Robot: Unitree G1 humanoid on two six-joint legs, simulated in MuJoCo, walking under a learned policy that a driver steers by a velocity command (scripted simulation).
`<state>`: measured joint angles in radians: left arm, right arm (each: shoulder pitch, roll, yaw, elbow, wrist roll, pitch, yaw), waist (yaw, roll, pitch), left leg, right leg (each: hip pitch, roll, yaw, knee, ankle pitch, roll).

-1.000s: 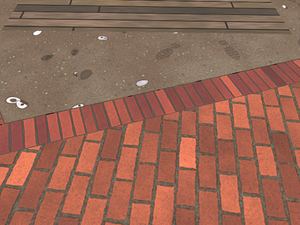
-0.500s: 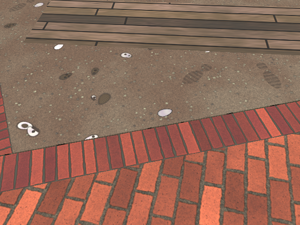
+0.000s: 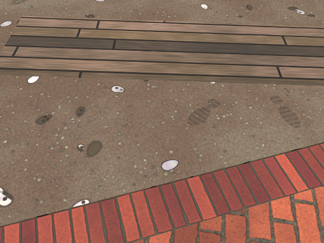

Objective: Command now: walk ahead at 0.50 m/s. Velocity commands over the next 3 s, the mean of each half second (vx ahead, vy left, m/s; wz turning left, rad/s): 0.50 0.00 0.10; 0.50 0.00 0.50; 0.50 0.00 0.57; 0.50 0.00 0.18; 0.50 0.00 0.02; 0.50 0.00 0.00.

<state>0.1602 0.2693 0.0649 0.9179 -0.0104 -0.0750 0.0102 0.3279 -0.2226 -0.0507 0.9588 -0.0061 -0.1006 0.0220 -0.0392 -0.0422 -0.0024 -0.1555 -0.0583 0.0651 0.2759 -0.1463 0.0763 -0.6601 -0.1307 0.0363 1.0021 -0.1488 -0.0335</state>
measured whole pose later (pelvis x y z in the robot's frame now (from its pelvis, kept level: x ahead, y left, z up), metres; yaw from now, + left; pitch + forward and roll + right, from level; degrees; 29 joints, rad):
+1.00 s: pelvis +0.54 +0.02 -0.02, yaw +20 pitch +1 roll +0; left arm 0.20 0.26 0.06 0.90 -0.03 -0.12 0.01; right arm 0.17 -0.27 -0.09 0.80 0.02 -0.06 0.04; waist 0.00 0.00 0.06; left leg -0.39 -0.09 0.04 0.55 -0.18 0.11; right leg -0.34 -0.05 0.01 1.25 -0.42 -0.01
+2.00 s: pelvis +1.00 +0.29 -0.01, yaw +42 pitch +2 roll -1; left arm 0.31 0.30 0.05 0.90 -0.02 -0.09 -0.01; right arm 0.16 -0.26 -0.05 0.69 0.00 -0.07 0.03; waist 0.03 -0.02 0.02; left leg -0.37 -0.01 0.04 0.50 -0.16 0.05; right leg -0.37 -0.05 0.01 1.12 -0.42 -0.02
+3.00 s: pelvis +1.42 +0.64 -0.03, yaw +41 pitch +3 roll -1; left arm 0.37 0.29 0.05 0.94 -0.01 -0.05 0.00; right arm 0.04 -0.26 -0.04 0.75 0.00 -0.09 0.03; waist 0.06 -0.01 0.03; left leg -0.49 0.01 0.04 0.55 -0.10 0.06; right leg -0.07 -0.01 -0.01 0.67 -0.45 -0.01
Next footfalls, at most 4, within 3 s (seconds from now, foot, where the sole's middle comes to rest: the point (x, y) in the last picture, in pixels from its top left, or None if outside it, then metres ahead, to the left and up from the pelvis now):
0.30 right None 0.35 -0.16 -0.79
0.88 left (132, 217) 0.62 0.11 -0.79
1.38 right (145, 150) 0.97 0.05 -0.79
1.88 left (71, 146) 1.01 0.42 -0.79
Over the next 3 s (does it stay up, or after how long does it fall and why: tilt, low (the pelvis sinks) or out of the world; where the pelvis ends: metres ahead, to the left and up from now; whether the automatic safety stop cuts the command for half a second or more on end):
stays up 1.42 0.64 -0.03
